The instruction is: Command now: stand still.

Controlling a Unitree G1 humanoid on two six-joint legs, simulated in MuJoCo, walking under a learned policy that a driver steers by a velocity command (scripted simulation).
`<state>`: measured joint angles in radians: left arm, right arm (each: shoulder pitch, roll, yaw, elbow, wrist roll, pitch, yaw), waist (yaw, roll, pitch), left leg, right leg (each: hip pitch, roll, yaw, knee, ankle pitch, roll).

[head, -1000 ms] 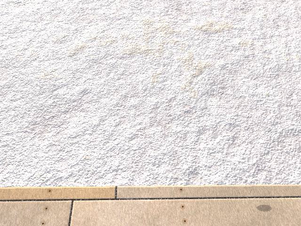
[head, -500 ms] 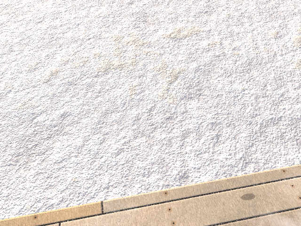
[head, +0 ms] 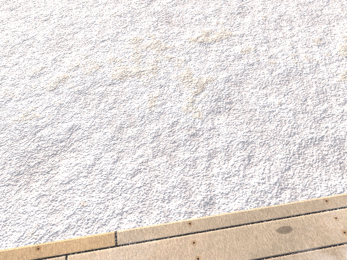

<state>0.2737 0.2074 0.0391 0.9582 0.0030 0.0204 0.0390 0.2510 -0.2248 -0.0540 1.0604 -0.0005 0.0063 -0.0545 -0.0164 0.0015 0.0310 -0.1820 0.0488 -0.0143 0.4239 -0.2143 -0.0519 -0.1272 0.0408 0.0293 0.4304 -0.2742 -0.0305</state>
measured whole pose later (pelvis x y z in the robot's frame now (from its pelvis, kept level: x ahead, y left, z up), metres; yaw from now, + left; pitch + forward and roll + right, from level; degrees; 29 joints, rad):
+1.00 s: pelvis +0.07 +0.06 -0.01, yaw +1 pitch +0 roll -1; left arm 0.34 0.21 0.05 1.10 -0.02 -0.01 0.07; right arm 0.34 -0.16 -0.05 1.10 -0.01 -0.06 -0.03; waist -0.01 -0.03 0.02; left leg -0.23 -0.01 0.07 0.53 -0.31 0.04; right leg -0.32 0.01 0.06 0.98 -0.53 0.02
